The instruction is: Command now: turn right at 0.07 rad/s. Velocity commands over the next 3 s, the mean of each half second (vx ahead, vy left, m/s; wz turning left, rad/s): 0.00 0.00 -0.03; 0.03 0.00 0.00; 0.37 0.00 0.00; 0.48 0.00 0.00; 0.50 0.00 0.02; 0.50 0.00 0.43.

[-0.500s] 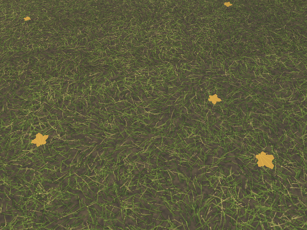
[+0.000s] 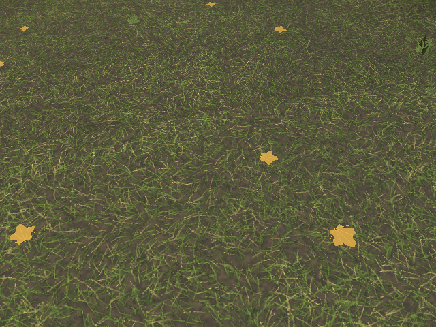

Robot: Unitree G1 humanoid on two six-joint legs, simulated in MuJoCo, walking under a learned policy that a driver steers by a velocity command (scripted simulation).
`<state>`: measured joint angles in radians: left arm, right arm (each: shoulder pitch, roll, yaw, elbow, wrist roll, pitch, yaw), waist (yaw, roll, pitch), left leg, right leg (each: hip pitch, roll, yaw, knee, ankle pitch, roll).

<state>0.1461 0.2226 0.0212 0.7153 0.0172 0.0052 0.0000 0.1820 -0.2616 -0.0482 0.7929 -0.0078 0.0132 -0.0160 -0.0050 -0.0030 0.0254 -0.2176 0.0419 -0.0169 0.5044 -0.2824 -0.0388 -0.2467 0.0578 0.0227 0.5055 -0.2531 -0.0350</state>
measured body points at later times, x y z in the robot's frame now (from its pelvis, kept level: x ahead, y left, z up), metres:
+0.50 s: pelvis +0.00 +0.02 +0.00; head +0.01 +0.02 +0.45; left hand +0.09 +0.28 -0.13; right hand +0.09 -0.24 -0.13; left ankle -0.01 +0.14 -0.74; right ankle +0.01 -0.10 -0.74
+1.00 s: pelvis +0.01 +0.02 +0.00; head +0.01 +0.02 +0.45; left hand +0.04 +0.28 -0.15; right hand +0.04 -0.23 -0.15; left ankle -0.01 +0.14 -0.73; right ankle +0.01 -0.10 -0.73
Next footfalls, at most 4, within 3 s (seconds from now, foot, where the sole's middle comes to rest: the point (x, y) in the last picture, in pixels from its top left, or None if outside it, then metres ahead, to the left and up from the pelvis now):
1.58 left None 0.42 0.15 -0.77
2.14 right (249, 256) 0.74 -0.08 -0.77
2.68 left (180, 186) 1.04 0.17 -0.77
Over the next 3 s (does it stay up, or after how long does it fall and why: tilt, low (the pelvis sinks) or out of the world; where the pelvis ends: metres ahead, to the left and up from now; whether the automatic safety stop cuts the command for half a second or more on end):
stays up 1.04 0.10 0.01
